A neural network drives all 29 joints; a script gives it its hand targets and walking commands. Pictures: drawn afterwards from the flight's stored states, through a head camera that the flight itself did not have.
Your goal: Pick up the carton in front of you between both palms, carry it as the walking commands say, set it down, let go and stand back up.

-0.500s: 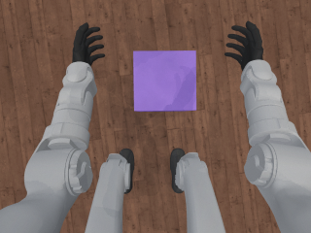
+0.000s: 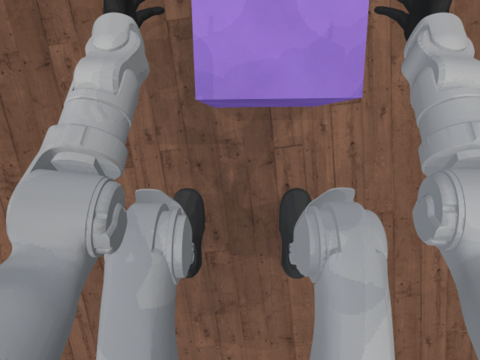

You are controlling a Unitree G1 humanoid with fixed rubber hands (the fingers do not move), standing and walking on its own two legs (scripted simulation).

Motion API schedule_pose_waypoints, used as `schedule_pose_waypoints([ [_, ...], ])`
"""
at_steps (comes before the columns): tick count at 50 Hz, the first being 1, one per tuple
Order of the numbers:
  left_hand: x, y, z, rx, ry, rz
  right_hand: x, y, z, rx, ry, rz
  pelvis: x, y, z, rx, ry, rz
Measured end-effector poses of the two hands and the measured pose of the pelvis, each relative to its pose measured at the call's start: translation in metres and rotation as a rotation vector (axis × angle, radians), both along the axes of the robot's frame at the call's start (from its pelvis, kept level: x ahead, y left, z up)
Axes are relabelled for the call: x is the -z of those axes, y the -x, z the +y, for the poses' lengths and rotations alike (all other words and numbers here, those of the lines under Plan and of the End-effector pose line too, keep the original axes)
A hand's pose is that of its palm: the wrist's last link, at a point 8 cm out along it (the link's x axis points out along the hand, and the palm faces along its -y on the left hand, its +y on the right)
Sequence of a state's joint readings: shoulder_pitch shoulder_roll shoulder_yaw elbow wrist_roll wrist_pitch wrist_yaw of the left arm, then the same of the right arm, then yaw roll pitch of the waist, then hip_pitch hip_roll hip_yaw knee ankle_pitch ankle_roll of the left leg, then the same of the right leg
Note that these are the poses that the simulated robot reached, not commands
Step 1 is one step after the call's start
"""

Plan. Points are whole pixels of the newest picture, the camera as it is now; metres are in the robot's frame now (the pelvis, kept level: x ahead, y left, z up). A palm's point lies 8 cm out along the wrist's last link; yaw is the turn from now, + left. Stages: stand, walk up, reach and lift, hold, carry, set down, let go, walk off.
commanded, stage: reach and lift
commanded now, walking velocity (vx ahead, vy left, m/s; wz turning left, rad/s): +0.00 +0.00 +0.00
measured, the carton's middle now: (270, 39) +0.54 -0.06 -0.28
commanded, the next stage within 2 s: none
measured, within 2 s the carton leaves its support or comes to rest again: leaves its support in 0.96 s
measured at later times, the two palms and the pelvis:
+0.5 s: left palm (147, 18) +0.55 +0.12 -0.20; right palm (403, 22) +0.54 -0.23 -0.20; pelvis +0.01 +0.00 -0.03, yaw -1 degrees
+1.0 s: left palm (155, 6) +0.56 +0.10 -0.19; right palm (386, 17) +0.54 -0.20 -0.19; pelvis +0.00 +0.00 -0.04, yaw +0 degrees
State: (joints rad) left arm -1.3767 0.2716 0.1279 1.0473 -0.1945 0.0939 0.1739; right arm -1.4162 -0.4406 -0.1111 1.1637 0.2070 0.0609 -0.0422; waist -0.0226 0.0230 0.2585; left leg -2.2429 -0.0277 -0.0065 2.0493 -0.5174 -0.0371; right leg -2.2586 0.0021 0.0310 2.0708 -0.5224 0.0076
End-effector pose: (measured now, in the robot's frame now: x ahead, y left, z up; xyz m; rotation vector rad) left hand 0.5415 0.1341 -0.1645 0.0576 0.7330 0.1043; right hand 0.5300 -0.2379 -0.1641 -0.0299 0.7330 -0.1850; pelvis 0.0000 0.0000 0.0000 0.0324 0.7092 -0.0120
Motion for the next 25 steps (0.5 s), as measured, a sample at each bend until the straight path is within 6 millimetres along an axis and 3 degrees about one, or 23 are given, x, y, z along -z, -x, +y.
schedule_pose_waypoints([
  [6, 0.039, 0.0, 0.0, 0.002, -0.006, 0.021, 0.04, -0.001, 0.002, -0.002, 0.001, 0.015, 0.021, 0.002, -0.002, 0.002, -0.002, -0.04],
  [10, 0.051, -0.005, -0.002, 0.007, -0.002, 0.008, 0.054, -0.004, 0.001, -0.002, 0.011, 0.008, 0.031, 0.0, -0.005, -0.006, -0.001, -0.073],
  [16, 0.046, -0.017, -0.01, 0.026, 0.003, -0.025, 0.048, -0.011, 0.003, 0.002, 0.004, -0.022, 0.036, -0.005, -0.006, 0.001, 0.003, -0.084],
  [25, 0.038, -0.009, -0.018, 0.037, 0.008, 0.003, 0.037, -0.005, 0.007, -0.006, -0.007, -0.002, 0.029, -0.008, -0.003, 0.008, 0.002, -0.05],
])
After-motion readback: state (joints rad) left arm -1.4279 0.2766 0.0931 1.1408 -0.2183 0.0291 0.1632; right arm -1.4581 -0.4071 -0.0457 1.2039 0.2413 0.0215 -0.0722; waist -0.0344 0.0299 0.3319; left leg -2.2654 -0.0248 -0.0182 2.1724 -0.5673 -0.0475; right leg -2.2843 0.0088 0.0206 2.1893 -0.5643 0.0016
